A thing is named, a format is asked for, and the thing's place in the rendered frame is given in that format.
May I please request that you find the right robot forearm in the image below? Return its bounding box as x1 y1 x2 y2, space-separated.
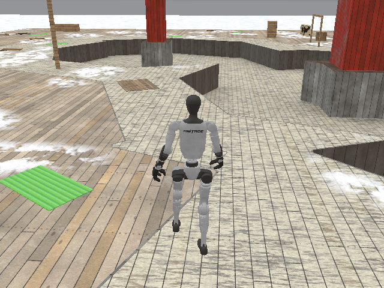
215 145 224 163

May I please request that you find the robot head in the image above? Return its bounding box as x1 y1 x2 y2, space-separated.
183 95 203 124

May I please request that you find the robot left hand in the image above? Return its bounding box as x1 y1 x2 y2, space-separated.
152 167 166 182

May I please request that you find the right robot thigh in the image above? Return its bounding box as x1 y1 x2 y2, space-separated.
198 169 212 215

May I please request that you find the robot right hand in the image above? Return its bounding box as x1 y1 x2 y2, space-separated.
210 159 223 169

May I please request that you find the robot right upper arm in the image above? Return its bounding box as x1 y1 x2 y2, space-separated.
205 121 221 153

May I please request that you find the robot left upper arm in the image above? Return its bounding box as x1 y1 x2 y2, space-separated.
163 121 181 154

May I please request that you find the left robot forearm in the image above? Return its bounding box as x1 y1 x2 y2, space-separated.
154 145 169 170

